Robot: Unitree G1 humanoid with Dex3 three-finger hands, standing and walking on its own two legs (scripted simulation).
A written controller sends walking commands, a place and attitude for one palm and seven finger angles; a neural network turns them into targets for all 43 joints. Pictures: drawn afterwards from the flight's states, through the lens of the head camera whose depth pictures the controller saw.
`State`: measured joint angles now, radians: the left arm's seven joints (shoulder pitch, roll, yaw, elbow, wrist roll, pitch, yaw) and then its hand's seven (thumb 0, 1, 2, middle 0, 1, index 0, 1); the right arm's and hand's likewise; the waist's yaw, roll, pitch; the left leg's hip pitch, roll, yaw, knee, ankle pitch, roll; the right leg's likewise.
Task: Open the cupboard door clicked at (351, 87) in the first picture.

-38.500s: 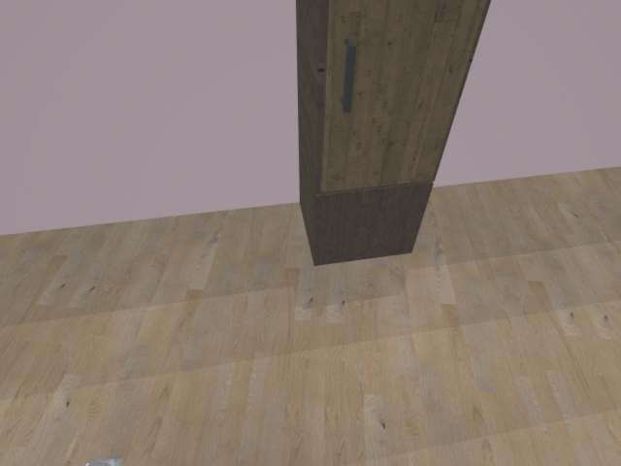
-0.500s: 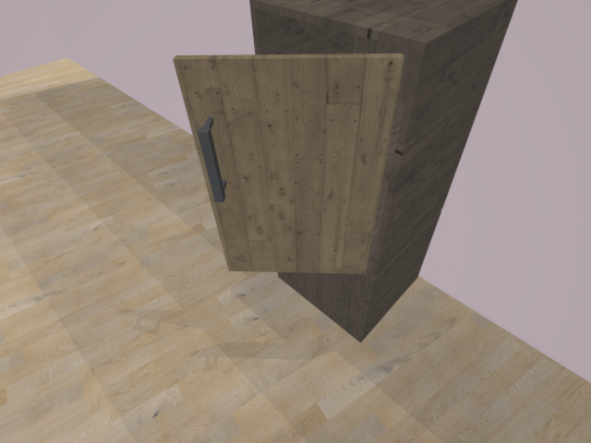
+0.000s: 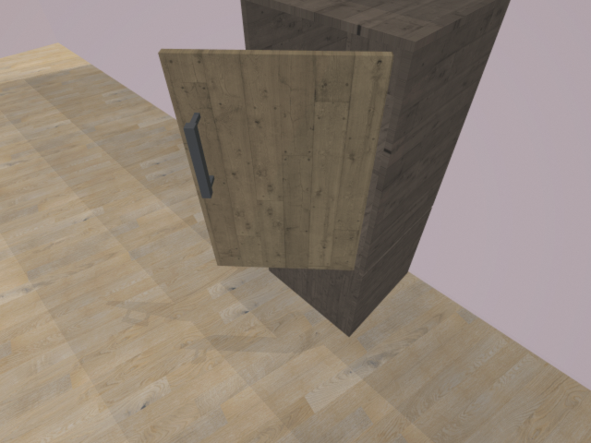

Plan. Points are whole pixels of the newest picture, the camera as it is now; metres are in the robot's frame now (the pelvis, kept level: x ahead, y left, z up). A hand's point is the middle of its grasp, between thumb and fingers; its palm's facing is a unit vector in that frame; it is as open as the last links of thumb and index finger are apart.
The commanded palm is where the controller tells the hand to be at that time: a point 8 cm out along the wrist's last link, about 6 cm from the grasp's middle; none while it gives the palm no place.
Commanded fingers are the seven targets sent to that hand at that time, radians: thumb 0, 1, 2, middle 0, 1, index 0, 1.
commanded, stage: come to a stop and stand still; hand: left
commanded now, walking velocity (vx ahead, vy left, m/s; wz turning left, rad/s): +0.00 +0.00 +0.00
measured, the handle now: (201, 157) +0.61 +0.22 +0.05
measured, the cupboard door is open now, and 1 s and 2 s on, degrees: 41 41 41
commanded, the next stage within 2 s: look again from close up in 0.12 s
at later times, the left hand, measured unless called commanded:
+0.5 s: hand out of the picture +0.07 +0.22 -0.16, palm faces +0.01 -0.95 -0.30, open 7.4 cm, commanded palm none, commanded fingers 0.00 0.90 0.90 -0.20 -0.30 -0.20 -0.30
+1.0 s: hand out of the picture +0.06 +0.22 -0.16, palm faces +0.02 -0.96 -0.28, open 7.4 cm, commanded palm none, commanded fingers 0.00 0.90 0.90 -0.20 -0.30 -0.20 -0.30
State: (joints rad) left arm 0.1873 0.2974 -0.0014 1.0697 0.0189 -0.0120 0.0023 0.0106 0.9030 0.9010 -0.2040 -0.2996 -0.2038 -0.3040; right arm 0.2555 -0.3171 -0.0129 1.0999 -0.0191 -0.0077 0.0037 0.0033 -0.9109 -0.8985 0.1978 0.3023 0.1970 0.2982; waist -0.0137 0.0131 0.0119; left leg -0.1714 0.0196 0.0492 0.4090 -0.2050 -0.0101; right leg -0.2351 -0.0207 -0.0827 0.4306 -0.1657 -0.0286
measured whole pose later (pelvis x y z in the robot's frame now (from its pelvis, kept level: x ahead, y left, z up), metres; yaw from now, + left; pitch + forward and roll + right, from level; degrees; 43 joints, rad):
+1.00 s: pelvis +0.03 +0.00 +0.00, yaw +0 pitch -2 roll +0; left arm 0.23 0.25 0.00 1.10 0.02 0.00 0.02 0.01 0.91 0.90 -0.20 -0.30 -0.20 -0.30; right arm 0.23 -0.26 0.01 1.13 -0.02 0.00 -0.01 0.00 -0.91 -0.90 0.20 0.30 0.20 0.30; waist 0.01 0.01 -0.01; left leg -0.11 0.02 0.04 0.37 -0.23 -0.01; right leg -0.16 -0.02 -0.09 0.38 -0.19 -0.02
